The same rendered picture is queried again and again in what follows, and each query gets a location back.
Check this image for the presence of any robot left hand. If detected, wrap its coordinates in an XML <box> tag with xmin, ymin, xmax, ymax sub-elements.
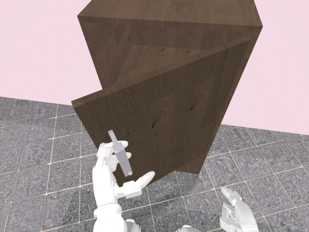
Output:
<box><xmin>92</xmin><ymin>141</ymin><xmax>155</xmax><ymax>207</ymax></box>

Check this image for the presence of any handle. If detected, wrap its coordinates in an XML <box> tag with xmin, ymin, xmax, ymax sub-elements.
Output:
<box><xmin>108</xmin><ymin>130</ymin><xmax>132</xmax><ymax>177</ymax></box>

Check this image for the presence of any robot right hand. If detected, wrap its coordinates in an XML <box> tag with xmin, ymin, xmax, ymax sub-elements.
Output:
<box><xmin>220</xmin><ymin>187</ymin><xmax>259</xmax><ymax>232</ymax></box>

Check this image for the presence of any robot left thigh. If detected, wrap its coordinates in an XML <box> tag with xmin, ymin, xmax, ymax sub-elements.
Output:
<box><xmin>126</xmin><ymin>221</ymin><xmax>141</xmax><ymax>232</ymax></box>

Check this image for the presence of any left robot forearm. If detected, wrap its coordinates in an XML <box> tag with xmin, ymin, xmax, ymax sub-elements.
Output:
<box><xmin>93</xmin><ymin>203</ymin><xmax>127</xmax><ymax>232</ymax></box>

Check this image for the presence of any cupboard door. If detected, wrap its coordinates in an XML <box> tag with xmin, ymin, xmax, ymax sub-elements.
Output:
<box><xmin>71</xmin><ymin>36</ymin><xmax>251</xmax><ymax>187</ymax></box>

